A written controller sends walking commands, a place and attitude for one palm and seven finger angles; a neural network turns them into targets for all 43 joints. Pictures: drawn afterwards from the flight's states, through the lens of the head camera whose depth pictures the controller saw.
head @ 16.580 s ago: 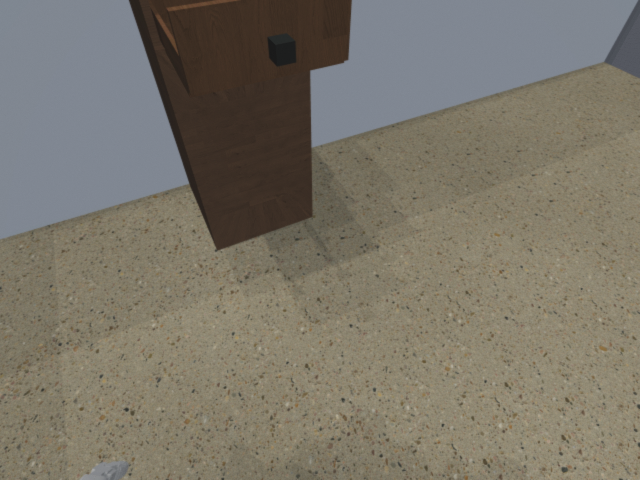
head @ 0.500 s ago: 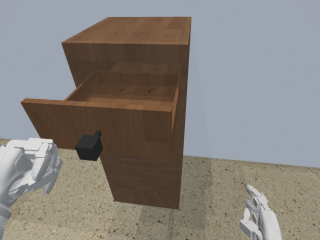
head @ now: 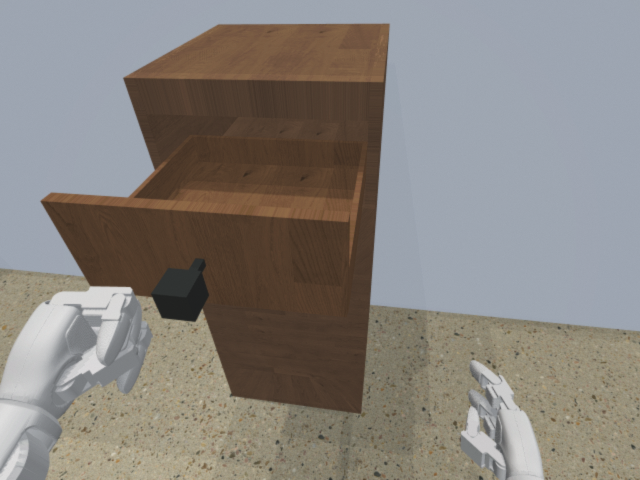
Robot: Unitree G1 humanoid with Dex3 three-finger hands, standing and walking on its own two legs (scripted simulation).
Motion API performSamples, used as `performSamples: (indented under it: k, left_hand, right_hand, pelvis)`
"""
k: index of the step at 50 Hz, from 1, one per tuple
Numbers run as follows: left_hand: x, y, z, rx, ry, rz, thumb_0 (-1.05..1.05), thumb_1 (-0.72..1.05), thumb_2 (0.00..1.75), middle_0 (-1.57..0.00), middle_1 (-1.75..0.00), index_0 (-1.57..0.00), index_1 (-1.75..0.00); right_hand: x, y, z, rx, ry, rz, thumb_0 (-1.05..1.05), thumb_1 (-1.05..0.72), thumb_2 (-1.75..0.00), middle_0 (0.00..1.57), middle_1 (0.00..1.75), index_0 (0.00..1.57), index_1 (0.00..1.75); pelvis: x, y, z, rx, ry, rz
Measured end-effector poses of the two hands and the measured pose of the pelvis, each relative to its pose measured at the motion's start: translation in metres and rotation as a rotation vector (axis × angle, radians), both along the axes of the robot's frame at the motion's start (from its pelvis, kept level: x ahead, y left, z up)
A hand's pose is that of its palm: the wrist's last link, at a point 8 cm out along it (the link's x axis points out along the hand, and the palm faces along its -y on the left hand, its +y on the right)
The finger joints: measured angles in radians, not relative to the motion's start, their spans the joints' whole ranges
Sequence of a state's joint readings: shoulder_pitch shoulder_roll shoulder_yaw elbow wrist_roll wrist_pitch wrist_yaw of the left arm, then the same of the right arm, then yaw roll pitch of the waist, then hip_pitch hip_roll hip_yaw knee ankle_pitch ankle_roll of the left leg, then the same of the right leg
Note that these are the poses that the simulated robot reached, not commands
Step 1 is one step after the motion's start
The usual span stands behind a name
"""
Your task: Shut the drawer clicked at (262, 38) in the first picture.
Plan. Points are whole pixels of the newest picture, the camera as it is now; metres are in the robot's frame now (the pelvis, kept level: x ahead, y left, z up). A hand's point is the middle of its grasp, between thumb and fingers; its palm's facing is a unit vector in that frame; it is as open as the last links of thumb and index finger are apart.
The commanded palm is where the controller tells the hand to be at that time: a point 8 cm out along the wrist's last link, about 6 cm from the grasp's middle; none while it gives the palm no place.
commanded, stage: bring the fist close to the handle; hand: left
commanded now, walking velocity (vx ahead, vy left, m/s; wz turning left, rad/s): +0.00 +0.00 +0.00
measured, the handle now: (188, 282) +0.30 +0.21 +0.14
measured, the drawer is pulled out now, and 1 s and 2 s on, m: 0.28 0.27 0.18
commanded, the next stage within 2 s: push the drawer shut in 1.06 s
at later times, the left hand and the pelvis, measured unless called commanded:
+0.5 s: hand (175, 342) +0.21 +0.19 +0.14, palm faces +0.04 -0.99 -0.10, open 3.3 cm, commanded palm +0.17 +0.24 +0.15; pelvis +0.01 +0.00 +0.00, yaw +0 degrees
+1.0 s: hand (177, 343) +0.21 +0.19 +0.13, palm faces +0.03 -1.00 -0.08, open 2.9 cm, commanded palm +0.18 +0.24 +0.14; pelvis +0.01 +0.00 +0.00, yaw +1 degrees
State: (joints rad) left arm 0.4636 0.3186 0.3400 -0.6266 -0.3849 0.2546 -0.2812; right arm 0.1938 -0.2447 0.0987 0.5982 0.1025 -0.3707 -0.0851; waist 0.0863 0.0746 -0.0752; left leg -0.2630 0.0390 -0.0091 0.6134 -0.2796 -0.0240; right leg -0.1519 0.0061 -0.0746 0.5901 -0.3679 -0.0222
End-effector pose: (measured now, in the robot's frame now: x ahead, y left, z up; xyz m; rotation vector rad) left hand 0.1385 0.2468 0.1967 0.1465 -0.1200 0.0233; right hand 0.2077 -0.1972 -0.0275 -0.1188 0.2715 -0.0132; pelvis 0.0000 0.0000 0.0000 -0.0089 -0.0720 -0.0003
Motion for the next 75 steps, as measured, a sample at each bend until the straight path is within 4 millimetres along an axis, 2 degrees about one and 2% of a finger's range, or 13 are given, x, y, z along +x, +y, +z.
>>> performSamples:
  k: [12,20,27,35,48,64,75]
  left_hand:
    - [0.02,-0.002,-0.024,-0.034,0.043,0.012,0.02,0.9,0.9,-1.41,-1.6,-1.4,-1.6]
    - [0.035,-0.01,-0.039,-0.038,0.056,0.004,0.02,0.9,0.9,-1.4,-1.6,-1.4,-1.6]
    - [0.047,-0.006,-0.051,-0.05,0.071,0.017,0.02,0.9,0.9,-1.4,-1.6,-1.4,-1.6]
    - [0.049,-0.003,-0.059,-0.069,0.051,0.024,-0.06,0.86,0.91,-1.4,-1.6,-1.4,-1.6]
    - [0.05,-0.003,-0.059,-0.067,0.043,0.007,-0.06,0.86,0.93,-1.4,-1.6,-1.4,-1.6]
    - [0.052,-0.005,-0.06,-0.073,0.039,0.004,-0.05,0.87,0.94,-1.4,-1.6,-1.4,-1.6]
    - [0.076,-0.009,-0.06,-0.072,0.027,0.005,-0.05,0.89,0.98,-1.41,-1.6,-1.4,-1.6]
  right_hand:
    - [-0.018,-0.025,-0.016,-0.033,0.087,-0.077,0.01,-0.9,-0.9,0.2,0.3,0.21,0.3]
    - [-0.026,-0.031,-0.028,-0.038,0.147,-0.104,0.01,-0.9,-0.9,0.2,0.3,0.21,0.3]
    - [-0.025,-0.029,-0.036,-0.03,0.178,-0.106,0.01,-0.9,-0.9,0.2,0.3,0.21,0.3]
    - [-0.016,-0.029,-0.04,-0.051,0.208,-0.086,0.01,-0.9,-0.9,0.2,0.3,0.21,0.3]
    - [-0.009,-0.022,-0.035,-0.05,0.196,-0.072,0.01,-0.9,-0.9,0.2,0.3,0.21,0.3]
    - [-0.022,-0.017,-0.039,-0.052,0.225,-0.064,0.01,-0.9,-0.9,0.2,0.3,0.21,0.3]
    - [-0.03,-0.016,-0.047,-0.063,0.269,-0.06,0.01,-0.9,-0.9,0.2,0.3,0.21,0.3]
  pelvis:
    - [0.005,-0.001,-0.001,0.002,0.022,-0.002]
    - [0.01,-0.002,-0.002,0.006,0.044,-0.004]
    - [0.016,-0.002,-0.003,0.008,0.064,-0.005]
    - [0.018,-0.001,-0.004,0.008,0.078,0.007]
    - [0.015,0.002,-0.004,0.006,0.077,0.011]
    - [0.007,0.005,-0.004,0.003,0.064,0.012]
    - [0.0,0.005,-0.003,0.005,0.056,0.02]
